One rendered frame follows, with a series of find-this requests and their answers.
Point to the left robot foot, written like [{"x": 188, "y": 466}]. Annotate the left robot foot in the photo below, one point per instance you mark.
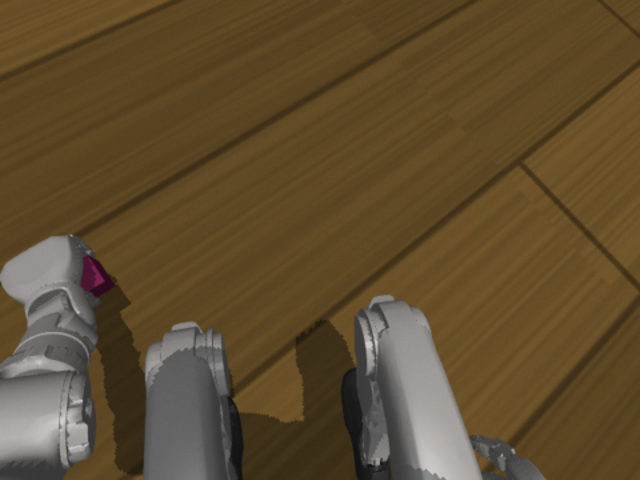
[{"x": 237, "y": 440}]

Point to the left robot arm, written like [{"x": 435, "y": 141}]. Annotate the left robot arm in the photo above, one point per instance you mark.
[{"x": 47, "y": 415}]

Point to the small box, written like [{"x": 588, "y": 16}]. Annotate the small box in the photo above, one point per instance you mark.
[{"x": 94, "y": 278}]

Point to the left robot hand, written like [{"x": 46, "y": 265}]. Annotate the left robot hand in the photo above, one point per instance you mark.
[{"x": 54, "y": 260}]

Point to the right robot foot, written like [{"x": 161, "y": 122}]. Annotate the right robot foot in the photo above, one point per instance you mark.
[{"x": 353, "y": 421}]

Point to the right robot hand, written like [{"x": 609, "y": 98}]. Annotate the right robot hand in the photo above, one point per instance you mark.
[{"x": 504, "y": 458}]

